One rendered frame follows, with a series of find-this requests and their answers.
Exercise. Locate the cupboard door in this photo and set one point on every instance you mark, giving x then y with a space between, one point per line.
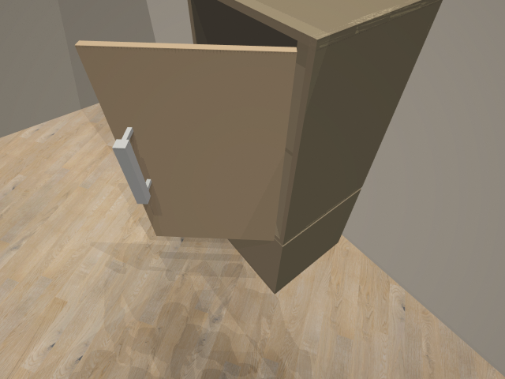
209 129

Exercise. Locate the handle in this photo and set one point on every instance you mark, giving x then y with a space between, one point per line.
131 169

